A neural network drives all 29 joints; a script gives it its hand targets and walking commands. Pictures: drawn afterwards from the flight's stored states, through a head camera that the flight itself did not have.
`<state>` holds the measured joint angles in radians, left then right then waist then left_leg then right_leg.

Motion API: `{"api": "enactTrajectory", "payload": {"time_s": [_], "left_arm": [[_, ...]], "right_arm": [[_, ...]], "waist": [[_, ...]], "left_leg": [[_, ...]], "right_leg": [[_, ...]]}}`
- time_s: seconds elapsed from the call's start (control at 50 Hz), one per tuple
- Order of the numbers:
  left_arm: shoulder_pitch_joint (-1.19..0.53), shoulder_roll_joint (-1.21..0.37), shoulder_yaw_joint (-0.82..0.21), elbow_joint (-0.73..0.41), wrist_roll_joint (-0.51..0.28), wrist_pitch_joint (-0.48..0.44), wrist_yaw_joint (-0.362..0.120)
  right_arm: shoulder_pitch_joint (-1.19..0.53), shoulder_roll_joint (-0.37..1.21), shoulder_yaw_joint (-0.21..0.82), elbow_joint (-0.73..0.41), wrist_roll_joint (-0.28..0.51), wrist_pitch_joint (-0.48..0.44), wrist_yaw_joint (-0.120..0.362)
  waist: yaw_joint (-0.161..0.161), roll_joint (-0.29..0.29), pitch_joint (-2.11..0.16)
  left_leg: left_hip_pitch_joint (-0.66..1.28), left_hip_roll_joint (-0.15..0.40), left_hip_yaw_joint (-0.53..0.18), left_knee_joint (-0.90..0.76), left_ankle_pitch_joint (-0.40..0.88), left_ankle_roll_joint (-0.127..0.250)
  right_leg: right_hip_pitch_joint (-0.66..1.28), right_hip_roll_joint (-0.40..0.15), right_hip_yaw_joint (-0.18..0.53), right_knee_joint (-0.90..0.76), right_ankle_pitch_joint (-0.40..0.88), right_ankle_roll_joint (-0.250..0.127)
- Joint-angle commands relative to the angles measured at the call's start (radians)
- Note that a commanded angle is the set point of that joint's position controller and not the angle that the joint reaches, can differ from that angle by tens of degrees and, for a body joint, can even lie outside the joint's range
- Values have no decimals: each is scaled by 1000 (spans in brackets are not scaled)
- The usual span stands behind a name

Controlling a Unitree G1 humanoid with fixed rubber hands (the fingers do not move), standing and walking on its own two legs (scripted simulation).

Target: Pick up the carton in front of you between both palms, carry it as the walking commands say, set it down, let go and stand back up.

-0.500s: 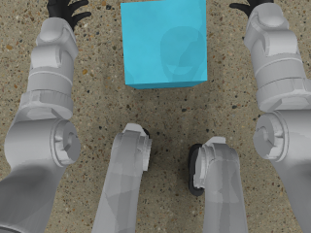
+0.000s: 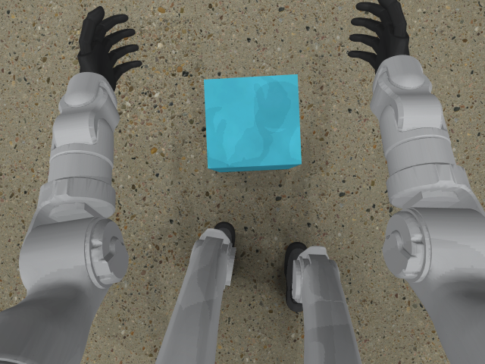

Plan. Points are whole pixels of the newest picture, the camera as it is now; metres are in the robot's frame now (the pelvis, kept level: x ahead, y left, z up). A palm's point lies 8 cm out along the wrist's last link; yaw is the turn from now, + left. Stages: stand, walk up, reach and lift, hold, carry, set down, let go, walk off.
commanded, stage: set down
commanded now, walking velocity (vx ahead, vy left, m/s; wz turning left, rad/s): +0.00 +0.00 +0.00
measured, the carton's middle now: (252, 131) +0.50 +0.07 -0.47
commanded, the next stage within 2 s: let go in 0.04 s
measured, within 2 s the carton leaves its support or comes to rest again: neither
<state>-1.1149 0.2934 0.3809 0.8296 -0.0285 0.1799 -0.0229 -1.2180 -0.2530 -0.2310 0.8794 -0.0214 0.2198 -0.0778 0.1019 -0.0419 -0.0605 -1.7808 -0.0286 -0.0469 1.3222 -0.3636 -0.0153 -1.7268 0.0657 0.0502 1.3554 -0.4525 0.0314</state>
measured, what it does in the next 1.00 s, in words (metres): rises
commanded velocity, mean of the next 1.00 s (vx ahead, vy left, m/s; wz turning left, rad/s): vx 0.00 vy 0.00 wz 0.00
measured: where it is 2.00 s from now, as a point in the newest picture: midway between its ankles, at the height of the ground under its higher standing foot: (257, 277)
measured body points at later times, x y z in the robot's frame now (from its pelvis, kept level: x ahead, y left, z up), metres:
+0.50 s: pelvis +0.05 +0.02 +0.12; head +0.28 +0.03 +0.50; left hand +0.39 +0.28 +0.01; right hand +0.44 -0.15 +0.00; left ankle +0.09 +0.12 -0.56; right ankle +0.06 -0.13 -0.56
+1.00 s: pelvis +0.10 -0.01 +0.18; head +0.14 -0.01 +0.63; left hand +0.26 +0.23 +0.10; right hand +0.29 -0.24 +0.09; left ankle +0.09 +0.12 -0.56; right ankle +0.06 -0.13 -0.56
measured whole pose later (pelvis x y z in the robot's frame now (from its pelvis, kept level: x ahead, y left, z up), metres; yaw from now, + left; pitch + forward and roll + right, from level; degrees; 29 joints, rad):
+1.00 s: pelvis +0.10 -0.01 +0.18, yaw +2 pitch +3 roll +1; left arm 0.23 0.21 0.04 0.44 -0.01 0.03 -0.08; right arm 0.19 -0.20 -0.06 0.48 -0.02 0.02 0.04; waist 0.02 0.00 0.03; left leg -0.27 -0.02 -0.06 0.43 -0.22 -0.01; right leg -0.22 0.02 0.06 0.45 -0.29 -0.01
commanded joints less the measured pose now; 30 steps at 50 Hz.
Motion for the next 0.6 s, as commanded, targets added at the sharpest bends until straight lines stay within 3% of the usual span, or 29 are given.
{"api": "enactTrajectory", "payload": {"time_s": [0.0, 0.14, 0.24, 0.34, 0.58], "left_arm": [[-197, 126, 24, -93, 20, -31, -8], [-35, 104, 24, -120, 97, -46, -45], [193, 105, -27, -219, 139, -51, -82], [375, 88, -87, -309, 116, -78, -97], [881, 9, -212, -345, 33, -170, -76]], "right_arm": [[-231, -79, -13, -94, -11, -29, 8], [-39, -11, -46, -140, -86, -38, -4], [222, 59, -32, -290, -120, -43, -31], [404, 66, 11, -423, -91, -83, -23], [903, 49, 61, -371, -57, -191, 42]], "waist": [[46, -13, -986], [21, -10, -1028], [17, 24, -1018], [12, 56, -872], [-39, 82, -572]], "left_leg": [[733, -31, 108, -148, 433, -34], [882, -28, 105, -267, 492, -25], [1074, -27, 94, -350, 568, -6], [1274, -12, 50, -438, 590, 1], [1533, 19, -19, -610, 635, -15]], "right_leg": [[470, 45, -87, -184, 267, 16], [647, 40, -74, -319, 364, 24], [763, 38, -69, -416, 432, 30], [760, 34, -71, -522, 366, 27], [909, 9, -61, -704, 324, -2]]}}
